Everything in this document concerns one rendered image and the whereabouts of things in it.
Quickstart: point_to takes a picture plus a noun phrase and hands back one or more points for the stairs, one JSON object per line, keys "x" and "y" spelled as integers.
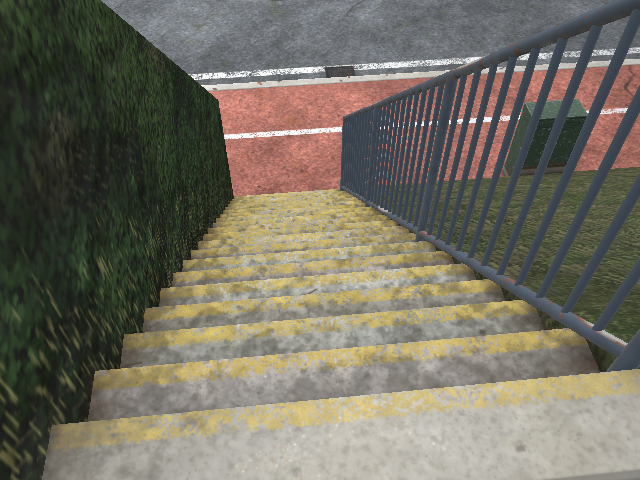
{"x": 311, "y": 295}

